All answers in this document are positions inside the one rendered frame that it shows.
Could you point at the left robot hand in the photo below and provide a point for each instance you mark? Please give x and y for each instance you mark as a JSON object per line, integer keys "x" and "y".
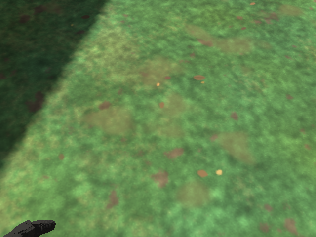
{"x": 32, "y": 228}

